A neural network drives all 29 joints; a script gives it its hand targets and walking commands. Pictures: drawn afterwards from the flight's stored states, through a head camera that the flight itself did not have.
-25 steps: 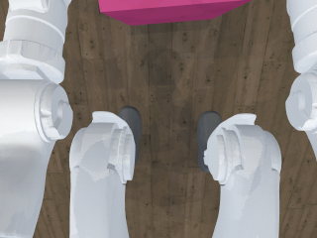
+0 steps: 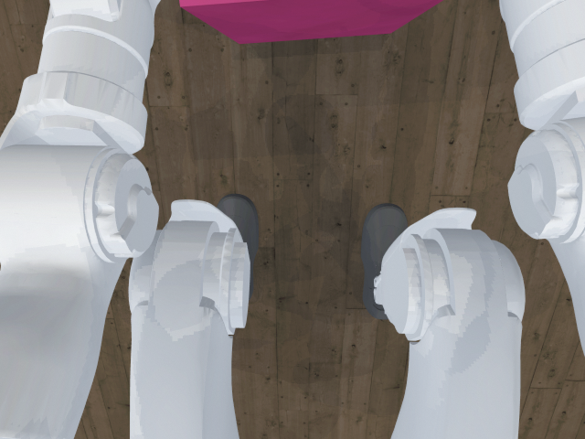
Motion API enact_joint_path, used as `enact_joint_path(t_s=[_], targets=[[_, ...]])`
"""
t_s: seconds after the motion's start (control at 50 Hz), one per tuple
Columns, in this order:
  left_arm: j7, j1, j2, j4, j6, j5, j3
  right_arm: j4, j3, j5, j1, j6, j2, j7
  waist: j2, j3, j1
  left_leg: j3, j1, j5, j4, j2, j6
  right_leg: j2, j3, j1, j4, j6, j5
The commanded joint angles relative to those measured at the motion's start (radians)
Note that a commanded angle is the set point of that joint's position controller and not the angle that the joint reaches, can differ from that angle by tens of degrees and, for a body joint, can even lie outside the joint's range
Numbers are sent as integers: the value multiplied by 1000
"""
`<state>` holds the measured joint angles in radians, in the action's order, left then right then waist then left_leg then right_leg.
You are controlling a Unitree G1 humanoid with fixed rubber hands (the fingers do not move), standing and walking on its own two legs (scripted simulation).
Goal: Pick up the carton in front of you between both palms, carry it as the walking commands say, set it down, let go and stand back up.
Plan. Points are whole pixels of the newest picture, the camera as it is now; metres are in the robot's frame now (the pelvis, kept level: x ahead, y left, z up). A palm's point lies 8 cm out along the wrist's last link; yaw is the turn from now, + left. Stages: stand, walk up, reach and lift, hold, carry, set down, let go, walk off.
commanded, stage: reach and lift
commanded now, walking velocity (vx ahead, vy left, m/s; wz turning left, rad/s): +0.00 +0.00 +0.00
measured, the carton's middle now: out of the picture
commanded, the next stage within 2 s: none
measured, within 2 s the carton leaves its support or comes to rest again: leaves its support in 0.34 s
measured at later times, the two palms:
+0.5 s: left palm out of the picture +0.55 +0.16 -0.09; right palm out of the picture +0.56 -0.14 -0.09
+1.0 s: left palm out of the picture +0.51 +0.15 +0.08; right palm out of the picture +0.51 -0.14 +0.07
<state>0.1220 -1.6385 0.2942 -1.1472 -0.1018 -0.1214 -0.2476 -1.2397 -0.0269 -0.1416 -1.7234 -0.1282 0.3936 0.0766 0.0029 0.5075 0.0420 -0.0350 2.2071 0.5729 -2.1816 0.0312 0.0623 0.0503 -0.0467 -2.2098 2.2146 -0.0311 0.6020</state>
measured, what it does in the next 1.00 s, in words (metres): rises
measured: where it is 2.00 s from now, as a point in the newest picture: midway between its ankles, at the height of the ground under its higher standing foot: (307, 274)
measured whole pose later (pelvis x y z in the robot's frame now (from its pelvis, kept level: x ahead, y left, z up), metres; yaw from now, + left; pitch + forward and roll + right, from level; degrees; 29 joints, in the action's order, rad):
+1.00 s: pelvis +0.00 +0.01 +0.13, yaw -2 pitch +44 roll +0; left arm 0.05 -1.10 0.00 -0.63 -0.44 0.21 -0.51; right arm -0.71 -0.44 0.23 -1.15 -0.43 0.04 0.04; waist 0.00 -0.12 0.03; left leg -0.11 1.99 0.46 -1.69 0.11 0.09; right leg 0.12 -0.11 -1.99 1.70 -0.08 0.47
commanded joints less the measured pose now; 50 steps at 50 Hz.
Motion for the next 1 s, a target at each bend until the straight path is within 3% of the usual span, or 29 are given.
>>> enact_joint_path(t_s=[0.0, 0.08, 0.16, 0.22, 0.28, 0.32, 0.36, 0.4, 0.44, 0.5, 0.58, 0.66, 0.74, 0.84, 0.92, 0.98], targets=[[-274, -434, -806, 160, -78, 57, 150, 178, 39, 54, -356, -46, -842, -267, -48, -1079, 19, 126, -523, -263, 114, 73, -41, 66, 93, 453, -158, 18, -239], [-335, -415, -922, 222, -120, 40, 175, 255, 46, 38, -341, -70, -962, -313, -34, -1120, 18, 120, -521, -316, 103, 80, -61, 67, 104, 417, -148, 31, -272], [-331, -422, -975, 289, -135, 1, 242, 346, 114, 8, -377, -80, -993, -302, -34, -1269, 14, 118, -595, -390, 93, 80, -62, 65, 110, 479, -141, 30, -340], [-319, -461, -1041, 404, -136, -65, 310, 447, 186, -42, -411, -86, -1072, -286, -57, -1565, 8, 122, -709, -528, 84, 92, -59, 72, 114, 621, -129, 32, -488], [-291, -528, -1101, 608, -155, -130, 402, 631, 269, -92, -455, -106, -1162, -255, -78, -2018, 3, 134, -848, -682, 93, 104, -45, 83, 123, 844, -125, 24, -680], [-271, -522, -1140, 684, -184, -126, 426, 723, 291, -97, -439, -133, -1216, -235, -81, -2230, 11, 139, -900, -755, 120, 116, -34, 93, 130, 943, -141, 16, -765], [-262, -480, -1173, 705, -209, -100, 428, 772, 289, -81, -413, -160, -1273, -221, -72, -2309, 16, 151, -875, -719, 160, 132, -33, 107, 136, 958, -186, 8, -743], [-260, -422, -1179, 686, -231, -71, 440, 727, 274, -53, -356, -184, -1287, -216, -58, -2234, 17, 154, -829, -609, 218, 135, -24, 113, 137, 926, -240, 9, -647], [-267, -375, -1201, 603, -246, -29, 426, 604, 229, 4, -272, -202, -1298, -225, -32, -1977, 6, 145, -753, -493, 270, 126, -18, 120, 141, 781, -294, 11, -516], [-290, -305, -1227, 491, -245, 51, 336, 465, 119, 96, -145, -209, -1333, -244, -21, -1692, -8, 153, -609, -376, 331, 124, -12, 130, 129, 658, -378, 4, -418], [-315, -253, -1209, 352, -250, 180, 147, 355, -44, 210, -144, -211, -1335, -256, -43, -1457, 8, 163, -512, -198, 431, 135, -33, 121, 131, 551, -491, 11, -218], [-327, -236, -1187, 282, -263, 269, 37, 315, -126, 286, -170, -221, -1311, -270, -64, -1423, 22, 160, -542, -83, 527, 139, -46, 120, 143, 562, -580, 16, -87], [-337, -285, -1223, 348, -272, 249, 75, 389, -96, 278, -211, -229, -1344, -271, -73, -1577, 13, 157, -626, -98, 582, 137, -45, 122, 139, 698, -629, 10, -109], [-346, -317, -1322, 463, -297, 158, 231, 494, 8, 213, -215, -250, -1406, -281, -36, -1827, -11, 152, -802, -200, 626, 136, -23, 126, 146, 838, -666, 5, -212], [-351, -215, -1381, 505, -329, 120, 320, 546, 90, 175, -127, -278, -1447, -295, -23, -1945, -16, 153, -943, -305, 663, 140, -8, 128, 147, 930, -710, 0, -312], [-355, -110, -1409, 503, -338, 117, 352, 563, 120, 163, -36, -289, -1470, -300, -25, -1888, -16, 150, -972, -334, 704, 140, -6, 128, 140, 969, -752, -5, -342]])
